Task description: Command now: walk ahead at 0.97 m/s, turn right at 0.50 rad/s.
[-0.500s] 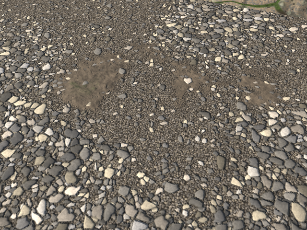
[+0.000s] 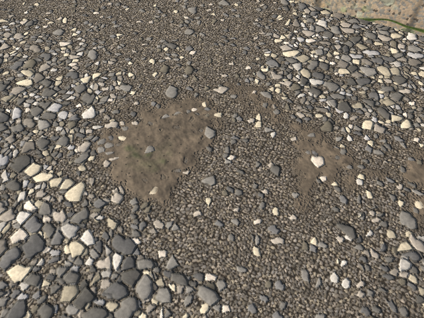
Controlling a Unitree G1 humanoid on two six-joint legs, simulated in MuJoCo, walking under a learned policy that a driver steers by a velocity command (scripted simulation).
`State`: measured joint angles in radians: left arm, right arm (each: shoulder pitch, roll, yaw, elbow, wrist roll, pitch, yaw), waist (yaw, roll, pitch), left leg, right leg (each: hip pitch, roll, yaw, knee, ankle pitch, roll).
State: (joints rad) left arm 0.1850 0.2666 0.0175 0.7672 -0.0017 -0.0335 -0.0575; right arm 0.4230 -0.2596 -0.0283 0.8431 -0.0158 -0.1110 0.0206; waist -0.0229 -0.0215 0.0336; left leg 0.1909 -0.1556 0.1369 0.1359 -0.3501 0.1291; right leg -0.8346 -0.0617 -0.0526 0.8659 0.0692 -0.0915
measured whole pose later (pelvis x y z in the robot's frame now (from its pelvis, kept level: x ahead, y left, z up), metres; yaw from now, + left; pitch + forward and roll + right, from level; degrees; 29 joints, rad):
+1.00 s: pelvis +0.88 -0.19 -0.03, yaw -53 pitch +1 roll +1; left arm 0.03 0.30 0.02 0.64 0.03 -0.02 -0.05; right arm 0.51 -0.24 -0.02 0.87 -0.04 -0.06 -0.02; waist -0.06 -0.04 0.04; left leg -0.03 0.08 0.16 1.17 -0.42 -0.03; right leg -0.53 0.12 -0.14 0.77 -0.30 -0.23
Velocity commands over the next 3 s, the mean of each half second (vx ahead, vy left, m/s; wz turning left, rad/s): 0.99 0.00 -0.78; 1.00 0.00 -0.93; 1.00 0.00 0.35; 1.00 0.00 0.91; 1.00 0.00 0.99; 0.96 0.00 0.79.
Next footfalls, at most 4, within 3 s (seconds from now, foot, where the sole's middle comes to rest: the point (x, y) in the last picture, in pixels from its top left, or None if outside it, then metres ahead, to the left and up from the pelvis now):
0.12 right None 0.31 -0.02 -0.76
0.52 left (183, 240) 0.74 0.10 -0.76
0.96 right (288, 188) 0.95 -0.29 -0.76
1.40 left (336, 119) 1.32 -0.55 -0.76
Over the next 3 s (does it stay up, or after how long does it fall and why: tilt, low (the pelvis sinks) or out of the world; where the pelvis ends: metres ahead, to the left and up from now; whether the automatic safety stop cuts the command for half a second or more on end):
stays up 2.44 -0.73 0.19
